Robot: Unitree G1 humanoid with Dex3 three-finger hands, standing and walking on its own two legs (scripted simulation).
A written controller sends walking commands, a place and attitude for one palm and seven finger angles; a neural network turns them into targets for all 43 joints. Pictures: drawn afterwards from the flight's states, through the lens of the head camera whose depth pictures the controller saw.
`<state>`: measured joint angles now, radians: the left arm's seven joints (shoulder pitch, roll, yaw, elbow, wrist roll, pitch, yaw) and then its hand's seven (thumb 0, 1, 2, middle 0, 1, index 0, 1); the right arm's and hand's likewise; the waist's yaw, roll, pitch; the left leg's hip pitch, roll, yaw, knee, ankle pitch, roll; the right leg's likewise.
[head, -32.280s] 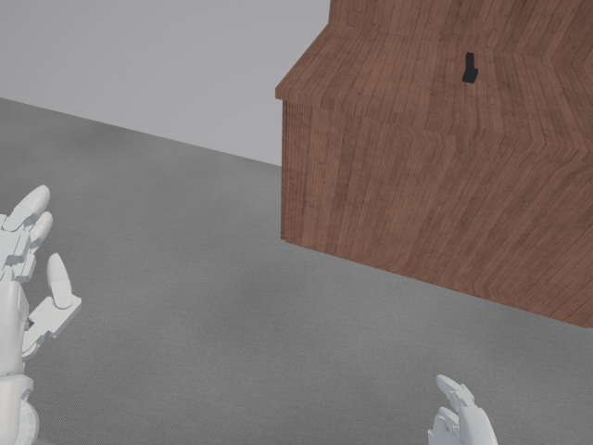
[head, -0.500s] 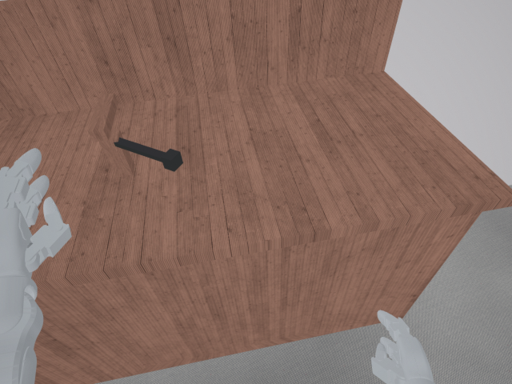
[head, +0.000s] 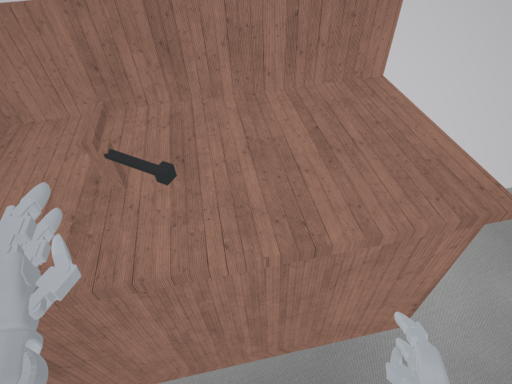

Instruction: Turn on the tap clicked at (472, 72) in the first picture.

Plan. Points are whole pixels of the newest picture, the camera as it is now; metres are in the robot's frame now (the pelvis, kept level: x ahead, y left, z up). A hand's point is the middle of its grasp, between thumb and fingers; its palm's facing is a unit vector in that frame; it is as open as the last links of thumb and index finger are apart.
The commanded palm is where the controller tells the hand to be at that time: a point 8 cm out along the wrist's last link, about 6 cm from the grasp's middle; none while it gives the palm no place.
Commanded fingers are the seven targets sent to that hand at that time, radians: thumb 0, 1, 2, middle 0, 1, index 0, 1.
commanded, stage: turn the palm inward beside the body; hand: left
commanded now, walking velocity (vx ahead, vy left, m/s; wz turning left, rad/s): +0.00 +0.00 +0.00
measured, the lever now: (165, 173) +0.42 +0.23 +0.11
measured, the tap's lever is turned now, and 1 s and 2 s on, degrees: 53 53 53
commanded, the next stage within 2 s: reach beside the lever's end, fingers flat in 1.12 s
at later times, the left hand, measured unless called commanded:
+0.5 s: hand (53, 298) +0.16 +0.25 +0.16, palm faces +0.48 -0.87 -0.12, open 7.4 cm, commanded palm +0.10 +0.29 +0.16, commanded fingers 0.00 0.90 0.90 -0.20 -0.30 -0.20 -0.30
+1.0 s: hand (67, 294) +0.16 +0.24 +0.16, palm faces +0.50 -0.86 -0.11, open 7.4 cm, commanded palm +0.11 +0.28 +0.16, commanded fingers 0.00 0.90 0.90 -0.20 -0.30 -0.20 -0.30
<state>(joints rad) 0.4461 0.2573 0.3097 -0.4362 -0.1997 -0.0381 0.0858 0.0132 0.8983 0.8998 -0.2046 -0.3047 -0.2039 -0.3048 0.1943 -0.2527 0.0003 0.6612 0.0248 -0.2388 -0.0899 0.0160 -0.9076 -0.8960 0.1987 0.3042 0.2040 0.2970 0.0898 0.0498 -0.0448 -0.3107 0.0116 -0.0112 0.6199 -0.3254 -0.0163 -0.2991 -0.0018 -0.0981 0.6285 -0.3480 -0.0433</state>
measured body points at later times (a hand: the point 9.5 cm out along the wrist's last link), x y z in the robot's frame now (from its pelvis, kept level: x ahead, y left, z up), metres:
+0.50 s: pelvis -0.03 +0.02 +0.00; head -0.05 +0.00 +0.45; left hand +0.13 +0.29 +0.17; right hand +0.19 -0.18 -0.06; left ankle +0.00 +0.13 -0.73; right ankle -0.01 -0.09 -0.73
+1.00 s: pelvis -0.02 +0.01 +0.00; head -0.04 -0.02 +0.45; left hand +0.13 +0.28 +0.17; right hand +0.20 -0.20 -0.07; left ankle +0.00 +0.13 -0.73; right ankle -0.01 -0.09 -0.73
